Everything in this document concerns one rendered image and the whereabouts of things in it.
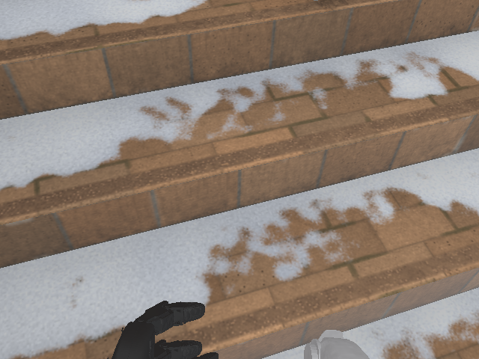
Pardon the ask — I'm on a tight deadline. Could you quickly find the right robot thigh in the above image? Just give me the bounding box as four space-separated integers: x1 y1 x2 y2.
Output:
304 337 370 359

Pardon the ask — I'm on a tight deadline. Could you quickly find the right robot shin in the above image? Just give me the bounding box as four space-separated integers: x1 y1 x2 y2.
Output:
318 330 343 342

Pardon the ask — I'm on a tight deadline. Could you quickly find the robot left hand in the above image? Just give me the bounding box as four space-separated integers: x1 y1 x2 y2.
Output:
107 301 219 359

